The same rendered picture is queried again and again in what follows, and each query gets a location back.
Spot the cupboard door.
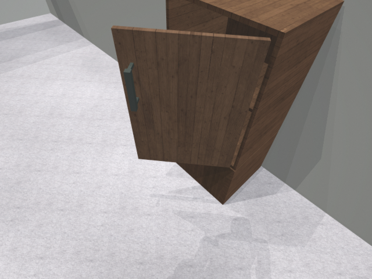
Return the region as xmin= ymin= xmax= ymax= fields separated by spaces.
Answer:
xmin=111 ymin=26 xmax=271 ymax=167

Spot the handle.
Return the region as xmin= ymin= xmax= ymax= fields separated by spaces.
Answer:
xmin=123 ymin=62 xmax=139 ymax=112

